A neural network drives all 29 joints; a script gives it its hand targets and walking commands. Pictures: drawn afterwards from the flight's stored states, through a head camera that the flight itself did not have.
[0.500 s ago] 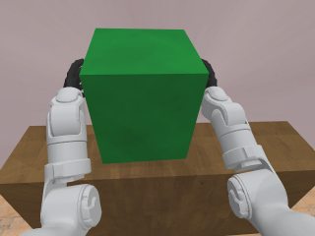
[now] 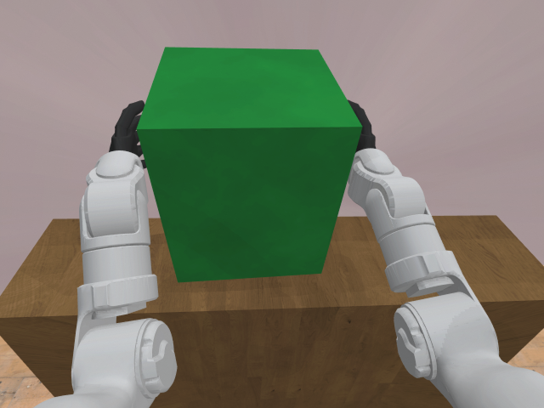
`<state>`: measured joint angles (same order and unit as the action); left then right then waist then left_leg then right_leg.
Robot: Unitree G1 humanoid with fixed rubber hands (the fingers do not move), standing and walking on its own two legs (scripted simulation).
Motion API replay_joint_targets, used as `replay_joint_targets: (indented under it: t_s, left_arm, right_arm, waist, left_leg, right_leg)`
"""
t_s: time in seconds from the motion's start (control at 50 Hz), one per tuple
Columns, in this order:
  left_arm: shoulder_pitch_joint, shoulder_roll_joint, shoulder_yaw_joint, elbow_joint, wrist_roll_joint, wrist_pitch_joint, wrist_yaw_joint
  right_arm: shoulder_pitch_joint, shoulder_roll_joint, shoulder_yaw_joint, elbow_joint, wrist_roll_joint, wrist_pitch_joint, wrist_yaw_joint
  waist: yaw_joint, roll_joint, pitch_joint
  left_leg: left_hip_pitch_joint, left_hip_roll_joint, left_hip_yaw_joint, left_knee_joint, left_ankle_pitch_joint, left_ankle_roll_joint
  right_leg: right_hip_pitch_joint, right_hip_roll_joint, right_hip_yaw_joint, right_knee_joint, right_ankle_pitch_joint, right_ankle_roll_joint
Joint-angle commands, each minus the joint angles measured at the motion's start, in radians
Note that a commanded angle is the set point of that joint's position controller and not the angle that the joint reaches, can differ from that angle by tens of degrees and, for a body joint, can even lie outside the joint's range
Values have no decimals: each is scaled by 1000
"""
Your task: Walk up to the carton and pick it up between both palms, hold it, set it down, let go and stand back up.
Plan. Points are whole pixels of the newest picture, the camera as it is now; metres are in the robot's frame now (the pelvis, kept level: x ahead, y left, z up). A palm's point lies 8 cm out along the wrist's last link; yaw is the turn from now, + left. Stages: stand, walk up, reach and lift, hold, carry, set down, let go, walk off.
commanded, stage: hold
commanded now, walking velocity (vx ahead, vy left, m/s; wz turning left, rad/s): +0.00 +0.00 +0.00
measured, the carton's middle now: (247, 166) +0.40 +0.00 +0.21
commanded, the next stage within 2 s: none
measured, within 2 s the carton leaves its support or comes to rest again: neither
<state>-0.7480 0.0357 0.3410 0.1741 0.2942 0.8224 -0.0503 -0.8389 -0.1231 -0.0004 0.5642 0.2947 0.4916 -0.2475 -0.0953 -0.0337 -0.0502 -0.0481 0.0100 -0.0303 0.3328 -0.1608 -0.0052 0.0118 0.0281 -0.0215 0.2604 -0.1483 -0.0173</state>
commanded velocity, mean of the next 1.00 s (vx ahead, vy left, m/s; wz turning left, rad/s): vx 0.00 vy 0.00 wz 0.00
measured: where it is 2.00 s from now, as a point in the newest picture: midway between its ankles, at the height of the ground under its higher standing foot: outside the picture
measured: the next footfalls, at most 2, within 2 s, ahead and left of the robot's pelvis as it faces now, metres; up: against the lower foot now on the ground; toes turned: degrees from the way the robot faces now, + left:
none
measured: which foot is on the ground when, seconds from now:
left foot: down 0.00-1.00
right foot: down 0.00-1.00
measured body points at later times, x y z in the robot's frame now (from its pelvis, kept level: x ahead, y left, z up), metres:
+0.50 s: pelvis +0.00 +0.00 +0.00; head -0.07 +0.02 +0.44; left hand +0.38 +0.17 +0.25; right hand +0.38 -0.15 +0.25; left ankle +0.02 +0.12 -0.75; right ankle +0.01 -0.11 -0.75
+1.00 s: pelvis +0.00 +0.00 +0.00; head -0.07 +0.02 +0.44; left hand +0.38 +0.17 +0.25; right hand +0.38 -0.15 +0.25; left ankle +0.02 +0.12 -0.75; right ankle +0.01 -0.11 -0.75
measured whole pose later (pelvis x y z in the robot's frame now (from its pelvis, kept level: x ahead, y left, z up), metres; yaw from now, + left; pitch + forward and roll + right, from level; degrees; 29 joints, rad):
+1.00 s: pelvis +0.00 +0.00 +0.00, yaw +1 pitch -7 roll -1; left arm -0.76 0.04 0.34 0.20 0.30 0.82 -0.05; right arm -0.86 -0.12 -0.02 0.59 0.28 0.51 -0.24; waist -0.10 -0.04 -0.06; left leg -0.06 0.01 -0.04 0.34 -0.16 0.00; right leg 0.01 0.03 -0.03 0.26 -0.15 -0.02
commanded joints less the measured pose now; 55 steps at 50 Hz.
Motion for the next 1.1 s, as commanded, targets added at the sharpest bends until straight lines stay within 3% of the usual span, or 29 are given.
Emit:
replay_joint_targets:
  t_s: [0.0,0.14,0.46,1.08]
  left_arm:
    - [-673,-552,-445,-72,-162,-61,-142]
    - [-700,-556,-454,-73,-176,-69,-149]
    - [-701,-563,-453,-80,-180,-72,-137]
    - [-700,-560,-453,-78,-180,-72,-140]
  right_arm:
    - [-762,604,282,-266,95,-39,133]
    - [-771,603,267,-256,98,-30,131]
    - [-786,603,282,-270,111,-37,141]
    - [-781,607,282,-271,110,-33,135]
  waist:
    - [-6,55,-322]
    - [-24,75,-341]
    - [-9,69,-366]
    - [-13,68,-361]
  left_leg:
    - [82,-48,39,-37,161,-7]
    - [81,-50,32,-25,188,-24]
    - [93,-44,28,-19,218,-23]
    - [90,-47,28,-20,208,-21]
  right_leg:
    - [46,31,-15,-28,116,59]
    - [58,31,-17,-19,155,60]
    - [49,40,-20,-20,141,53]
    - [53,36,-18,-18,153,57]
